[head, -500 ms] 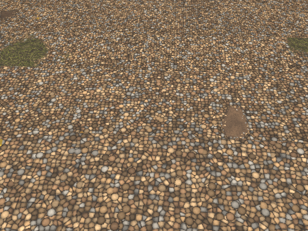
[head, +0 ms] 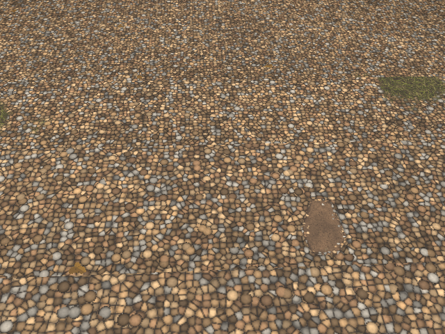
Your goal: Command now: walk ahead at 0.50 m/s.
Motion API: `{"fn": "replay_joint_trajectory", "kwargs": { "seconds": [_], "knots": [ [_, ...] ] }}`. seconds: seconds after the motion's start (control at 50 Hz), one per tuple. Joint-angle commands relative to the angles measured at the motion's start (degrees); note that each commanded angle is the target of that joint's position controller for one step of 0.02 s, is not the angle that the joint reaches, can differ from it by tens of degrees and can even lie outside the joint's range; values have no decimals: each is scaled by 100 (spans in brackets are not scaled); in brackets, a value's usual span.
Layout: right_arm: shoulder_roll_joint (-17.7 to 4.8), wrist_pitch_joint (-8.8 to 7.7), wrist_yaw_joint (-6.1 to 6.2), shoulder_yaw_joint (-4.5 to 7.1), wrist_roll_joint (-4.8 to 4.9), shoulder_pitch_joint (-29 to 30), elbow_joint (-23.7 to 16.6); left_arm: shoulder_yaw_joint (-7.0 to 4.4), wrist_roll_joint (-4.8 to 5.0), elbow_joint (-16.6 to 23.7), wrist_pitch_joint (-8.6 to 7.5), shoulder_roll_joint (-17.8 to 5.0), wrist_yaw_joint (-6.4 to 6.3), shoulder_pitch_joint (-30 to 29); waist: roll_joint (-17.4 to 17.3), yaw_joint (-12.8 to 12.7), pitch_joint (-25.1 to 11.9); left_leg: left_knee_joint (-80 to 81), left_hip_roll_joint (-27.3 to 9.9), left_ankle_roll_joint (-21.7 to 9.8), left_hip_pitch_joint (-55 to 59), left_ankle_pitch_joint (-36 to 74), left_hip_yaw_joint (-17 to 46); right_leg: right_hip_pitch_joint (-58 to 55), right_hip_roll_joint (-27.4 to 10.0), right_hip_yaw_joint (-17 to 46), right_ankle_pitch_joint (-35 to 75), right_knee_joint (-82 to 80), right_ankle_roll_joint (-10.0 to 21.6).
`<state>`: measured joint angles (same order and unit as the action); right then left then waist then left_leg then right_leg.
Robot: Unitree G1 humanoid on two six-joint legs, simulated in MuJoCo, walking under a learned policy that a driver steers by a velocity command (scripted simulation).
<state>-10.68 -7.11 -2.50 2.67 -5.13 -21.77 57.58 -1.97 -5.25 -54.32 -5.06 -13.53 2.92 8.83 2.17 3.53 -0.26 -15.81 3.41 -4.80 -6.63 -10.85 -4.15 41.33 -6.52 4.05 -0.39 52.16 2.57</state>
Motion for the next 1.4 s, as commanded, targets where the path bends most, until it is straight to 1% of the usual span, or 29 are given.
{"fn": "replay_joint_trajectory", "kwargs": {
  "seconds": [0.02,0.22,0.26,0.28,0.3,0.32,0.34,0.36,0.42,0.6,0.68,0.7,0.72,0.74,0.76,0.78,0.8,0.82,0.84,0.86,0.88,0.9,0.96,1.06,1.08,1.14,1.22,1.36,1.4],
  "knots": [
    [-520,-68,-128,27,-10,-104,-243,65,-13,355,42,-133,42,-317,-501,-154,277,749,-1561,-1160,-315,987,911,220,-31,-174,1061,-701,-90],
    [-858,54,-119,156,84,-793,106,-22,221,956,185,-373,-51,-1406,-671,-161,441,280,-1930,-713,1447,2827,737,-645,496,-647,-71,-2426,345],
    [-889,68,-87,192,28,-788,83,-197,412,784,53,-730,-90,-638,-563,-570,-296,-836,-1403,-226,883,4197,301,-2762,805,-901,321,-2225,727],
    [-359,8,-35,53,-46,-1605,101,-216,422,525,-7,-915,-78,356,73,-482,-1694,-2314,-831,154,-416,3015,59,-5380,158,-184,1372,-1483,1488],
    [-136,-73,-163,-102,-101,-1728,-79,-243,411,162,3,-1046,-107,1934,1062,-1076,-2625,-3959,75,500,-2453,-450,217,-7549,-1200,2481,130,-2693,2458],
    [-518,5,-242,60,76,-740,-219,-262,213,-242,-34,-944,-164,2774,458,-1452,-2004,-5162,79,290,-3326,-2266,859,-7277,-1330,3306,-1042,-3507,1971],
    [-570,20,-174,120,193,35,-408,-350,234,-176,-143,-1047,-230,2204,196,-1276,-650,-5551,-380,59,-3801,-1817,1096,-5929,-1142,2663,-1964,-3734,1391],
    [-597,11,-38,115,100,165,-397,-305,282,-64,-156,-775,-272,1511,110,-1002,-97,-5392,-738,-35,-3547,-1346,1103,-4748,-998,2113,-1860,-3939,1288],
    [24,57,76,-46,-38,129,-379,-87,261,84,-130,-27,-285,916,-43,-421,-54,-4910,-1103,-55,-2732,-635,984,-3409,-736,1180,-628,-4379,1294],
    [-237,236,-41,-59,26,1536,-801,-96,104,-63,-272,-179,110,1689,47,-524,178,-2490,-917,318,-2927,1955,447,-2726,-373,-27,1121,-4180,1328],
    [-464,287,-35,12,75,2056,-1057,-81,56,-235,-200,-247,241,2038,137,-562,335,-2409,-739,237,-2722,1360,388,-3004,-563,64,766,-3941,1191],
    [-446,278,-12,16,58,1765,-1019,-78,-96,-352,-207,-262,203,2093,260,-375,319,-3015,-895,197,-3019,1446,753,-3567,-886,262,1239,-3624,1148],
    [-564,252,40,71,78,1741,-1034,-100,-58,-310,-214,-245,129,1970,72,-320,250,-2815,-933,151,-3544,1023,859,-4257,-977,266,1551,-3382,1046],
    [-633,203,95,94,141,2216,-1208,-138,211,-188,-236,-336,85,1883,-107,-498,259,-1933,-714,125,-3140,241,369,-4264,-745,37,1423,-3372,952],
    [-523,184,104,95,127,1783,-1172,-120,0,-213,-236,-395,65,1726,329,-207,134,-2824,-655,27,-2103,512,301,-3808,-812,58,2283,-3066,810],
    [-719,134,118,195,208,1074,-994,-178,29,-90,-233,-514,56,1280,96,188,8,-2583,-482,-99,-1182,543,162,-3320,-593,-223,2873,-2449,623],
    [-1068,55,131,326,376,845,-905,-205,216,-160,-250,-544,70,1690,-372,69,-400,-1848,-211,-331,36,658,-35,-2918,41,-567,2232,-1546,464],
    [-1374,15,138,370,318,41,-799,-29,42,-346,-258,64,86,2778,-1304,-101,-1535,-1989,-1221,-1535,2331,2521,1497,-1707,680,-619,-425,175,-30],
    [-1266,7,68,286,233,-1156,-550,91,15,-201,-325,344,164,2828,-2017,368,-2359,-954,-2394,-2505,3609,2050,3944,-251,1411,-310,-4094,2248,-230],
    [-1131,-73,74,340,56,-1574,-231,-85,198,164,-301,-164,172,1396,-1130,782,-848,-406,-2220,-1895,2633,610,4208,978,1148,334,-3683,2959,-22],
    [-1187,-104,60,375,172,-794,-321,-81,278,311,-265,-192,26,929,-607,430,55,-317,-2258,-1628,1322,362,3619,1077,698,301,-2902,3034,72],
    [-699,-58,102,264,148,-139,-407,-89,161,279,-211,-155,-114,1030,-117,42,-151,-429,-2160,-1621,407,281,3233,536,392,441,-2394,2787,129],
    [72,-13,214,32,107,288,-495,100,-44,125,-57,364,-170,1234,-277,-349,54,6,-1729,-1303,-976,413,2051,-51,46,396,-1346,1977,139],
    [-178,40,246,21,-159,-482,-182,126,-100,175,-36,279,252,983,-291,-187,24,-476,-1472,-1091,-1311,844,908,342,-47,15,472,1374,53],
    [101,-29,320,-106,-129,-578,-122,143,-151,339,-76,210,242,623,-141,-75,1,-562,-1457,-932,-615,612,948,969,-202,477,1400,426,56],
    [26,-74,366,-275,-20,-985,-93,133,-56,451,-64,72,157,125,-361,140,-43,-1270,-1109,-809,-1085,-51,316,96,-87,-131,3546,-1221,-11],
    [146,-36,206,-493,-49,-1639,185,101,-99,777,96,-117,139,-362,-352,195,804,-1513,-1715,-953,-953,-507,881,268,-76,-92,2919,-1264,139],
    [-251,56,301,-414,217,-2034,540,144,-46,1018,185,-163,154,-1471,-157,523,1318,-2182,-1647,-615,149,108,716,-470,-59,-628,1738,-2889,115],
    [-497,192,260,-319,132,-1987,672,124,-83,540,183,-267,66,-534,70,293,1157,-3266,-1569,-464,452,544,792,-1502,-238,-344,1953,-3687,142]
  ]
}}
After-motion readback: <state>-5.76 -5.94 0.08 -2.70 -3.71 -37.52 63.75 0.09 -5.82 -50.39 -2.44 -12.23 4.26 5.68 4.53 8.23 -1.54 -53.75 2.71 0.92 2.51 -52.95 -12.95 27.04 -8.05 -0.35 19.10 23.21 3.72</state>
